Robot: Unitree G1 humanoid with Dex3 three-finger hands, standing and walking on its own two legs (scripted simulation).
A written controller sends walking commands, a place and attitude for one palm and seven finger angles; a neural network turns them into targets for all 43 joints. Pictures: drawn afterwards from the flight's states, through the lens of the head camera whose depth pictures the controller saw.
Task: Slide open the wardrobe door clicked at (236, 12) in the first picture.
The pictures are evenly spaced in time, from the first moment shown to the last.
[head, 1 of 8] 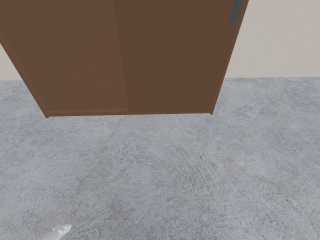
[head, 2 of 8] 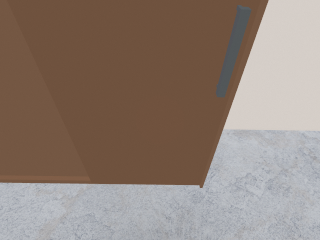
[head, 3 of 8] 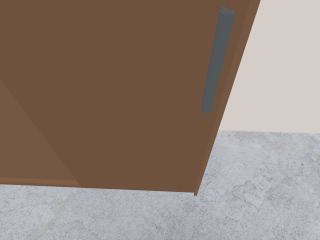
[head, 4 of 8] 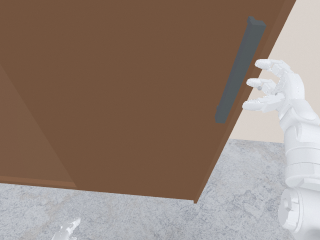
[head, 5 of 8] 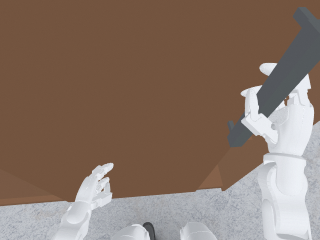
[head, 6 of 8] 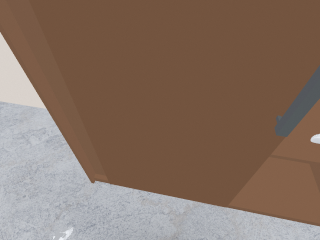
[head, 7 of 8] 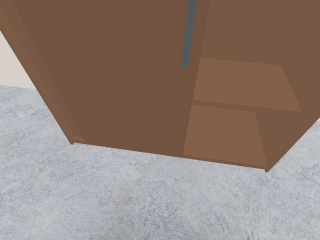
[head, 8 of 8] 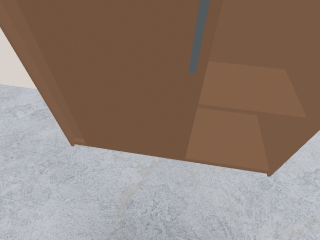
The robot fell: no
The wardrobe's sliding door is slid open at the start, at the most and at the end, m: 0.00 0.58 0.58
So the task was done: yes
